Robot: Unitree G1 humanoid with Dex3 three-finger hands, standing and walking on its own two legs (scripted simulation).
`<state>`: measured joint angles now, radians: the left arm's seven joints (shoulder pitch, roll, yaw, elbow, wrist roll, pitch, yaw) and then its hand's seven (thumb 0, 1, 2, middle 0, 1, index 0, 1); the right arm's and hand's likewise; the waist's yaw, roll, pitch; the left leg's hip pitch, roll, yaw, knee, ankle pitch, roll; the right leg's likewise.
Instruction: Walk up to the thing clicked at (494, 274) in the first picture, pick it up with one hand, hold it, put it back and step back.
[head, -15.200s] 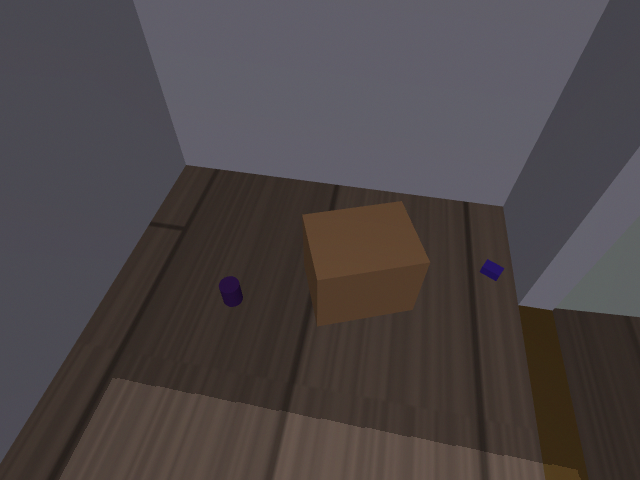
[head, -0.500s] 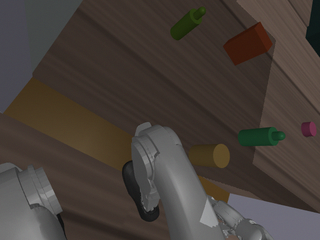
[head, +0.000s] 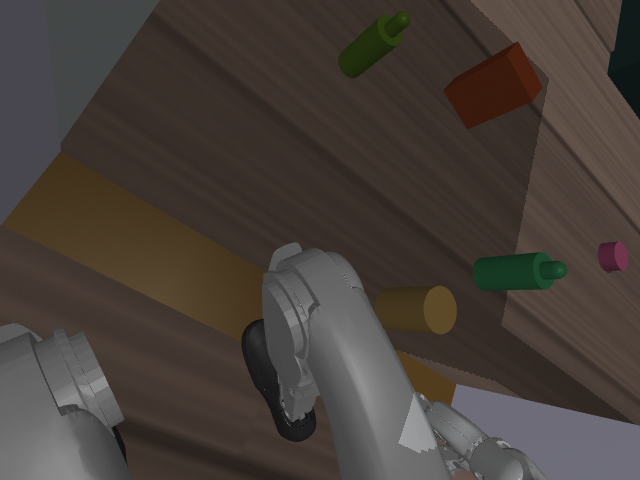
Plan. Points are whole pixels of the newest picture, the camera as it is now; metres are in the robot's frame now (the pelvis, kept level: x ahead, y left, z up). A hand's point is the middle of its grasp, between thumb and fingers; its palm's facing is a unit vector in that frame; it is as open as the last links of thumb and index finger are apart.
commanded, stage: close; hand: left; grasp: from above
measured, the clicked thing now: out of the picture +0.42 +0.38 -0.29
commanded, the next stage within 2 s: settle in 1.04 s
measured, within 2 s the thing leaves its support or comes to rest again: leaves its support in 1.40 s
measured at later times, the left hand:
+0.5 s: hand out of the picture +0.40 +0.36 -0.25, palm faces -0.42 -0.22 -0.88, open 9.4 cm
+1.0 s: hand out of the picture +0.41 +0.37 -0.25, palm faces -0.41 -0.22 -0.88, open 7.5 cm
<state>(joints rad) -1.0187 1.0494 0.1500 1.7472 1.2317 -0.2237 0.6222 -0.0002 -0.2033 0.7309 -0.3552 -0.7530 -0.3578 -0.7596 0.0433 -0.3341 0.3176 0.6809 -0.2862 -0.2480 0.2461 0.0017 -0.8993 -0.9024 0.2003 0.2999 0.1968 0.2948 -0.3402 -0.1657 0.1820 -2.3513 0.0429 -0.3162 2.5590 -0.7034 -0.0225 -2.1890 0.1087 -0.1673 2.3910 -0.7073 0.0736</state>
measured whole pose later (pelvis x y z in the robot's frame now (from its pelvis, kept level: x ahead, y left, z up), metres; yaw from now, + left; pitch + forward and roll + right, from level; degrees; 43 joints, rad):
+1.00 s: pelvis +0.00 +0.00 +0.00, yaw +0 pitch +26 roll -15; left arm -1.01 1.05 0.15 1.72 1.22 -0.23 0.59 0.00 0.44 0.07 -0.86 -0.33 -0.90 -0.25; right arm 0.04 -0.34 0.32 0.67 -0.28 -0.22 0.23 0.00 -0.90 -0.90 0.20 0.30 0.20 0.29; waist -0.34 -0.16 0.17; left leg -2.36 0.05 -0.31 2.55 -0.69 -0.02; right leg -2.20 0.11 -0.16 2.38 -0.70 0.08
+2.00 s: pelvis -0.01 -0.01 +0.02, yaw +5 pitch +31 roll -11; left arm -0.93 0.82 0.10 1.37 1.17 -0.16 0.29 0.00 0.35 0.06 -1.07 -0.06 -1.06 -0.07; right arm 0.13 -0.30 0.14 0.68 -0.14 -0.07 0.19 0.00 -0.90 -0.90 0.20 0.30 0.20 0.29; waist -0.22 -0.02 -0.01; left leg -2.35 0.03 -0.21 2.43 -0.64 -0.02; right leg -2.21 0.06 -0.10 2.34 -0.69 0.06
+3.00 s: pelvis -0.01 +0.00 +0.21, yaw +13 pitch +29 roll -6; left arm -0.45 0.57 -0.03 0.68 0.97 0.00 0.04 0.02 0.42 0.00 -1.00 -0.13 -1.03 -0.09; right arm 0.13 -0.25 -0.01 0.65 0.01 0.05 0.01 0.01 -0.89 -0.90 0.20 0.30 0.20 0.30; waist -0.08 0.04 -0.16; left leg -1.73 0.04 -0.09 1.80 -0.57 0.00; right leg -1.64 0.01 -0.03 1.75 -0.62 0.04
